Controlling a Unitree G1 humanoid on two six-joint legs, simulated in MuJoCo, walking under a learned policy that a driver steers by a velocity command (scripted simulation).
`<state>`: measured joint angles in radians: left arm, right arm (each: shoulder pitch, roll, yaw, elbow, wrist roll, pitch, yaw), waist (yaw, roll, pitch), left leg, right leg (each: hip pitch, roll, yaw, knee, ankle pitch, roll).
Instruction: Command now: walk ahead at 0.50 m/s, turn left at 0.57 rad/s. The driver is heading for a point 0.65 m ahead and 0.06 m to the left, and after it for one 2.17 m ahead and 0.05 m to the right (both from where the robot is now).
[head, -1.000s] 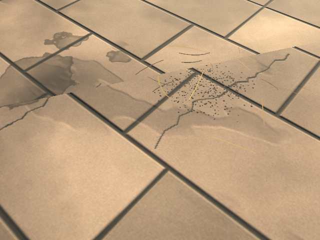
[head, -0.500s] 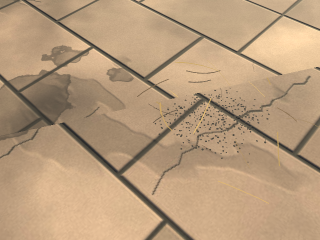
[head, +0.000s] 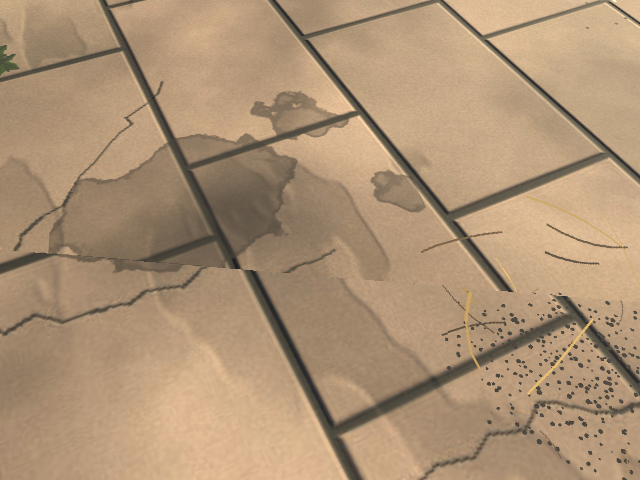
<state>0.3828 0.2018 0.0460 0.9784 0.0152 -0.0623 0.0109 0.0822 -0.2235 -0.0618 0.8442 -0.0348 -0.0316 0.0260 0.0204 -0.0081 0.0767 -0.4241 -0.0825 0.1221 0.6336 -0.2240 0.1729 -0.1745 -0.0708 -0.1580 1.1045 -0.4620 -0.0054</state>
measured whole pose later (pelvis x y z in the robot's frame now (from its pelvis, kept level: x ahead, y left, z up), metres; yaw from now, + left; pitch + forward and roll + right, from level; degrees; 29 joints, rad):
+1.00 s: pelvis +0.48 +0.04 +0.01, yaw +12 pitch +0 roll -1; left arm 0.39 0.22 0.02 0.90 -0.01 -0.03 0.01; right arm 0.10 -0.19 0.00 0.80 -0.03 -0.06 -0.02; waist 0.07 0.00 0.06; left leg -0.40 -0.02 0.02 0.52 -0.11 0.05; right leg -0.18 0.07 0.01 0.64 -0.45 -0.05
